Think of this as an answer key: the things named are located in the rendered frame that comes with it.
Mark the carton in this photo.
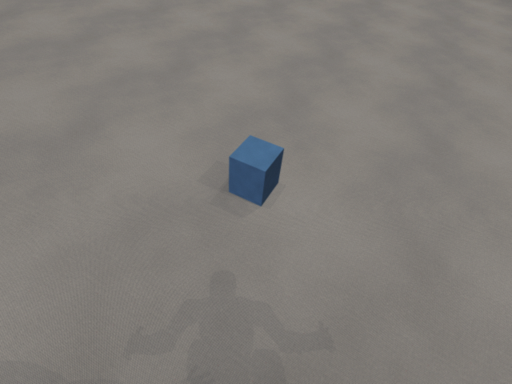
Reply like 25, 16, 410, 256
229, 135, 284, 206

